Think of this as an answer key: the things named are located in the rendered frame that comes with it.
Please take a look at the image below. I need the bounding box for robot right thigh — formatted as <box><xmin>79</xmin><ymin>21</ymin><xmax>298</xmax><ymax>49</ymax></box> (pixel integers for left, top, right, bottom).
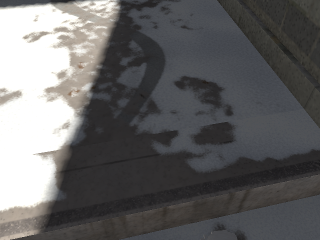
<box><xmin>200</xmin><ymin>230</ymin><xmax>237</xmax><ymax>240</ymax></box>

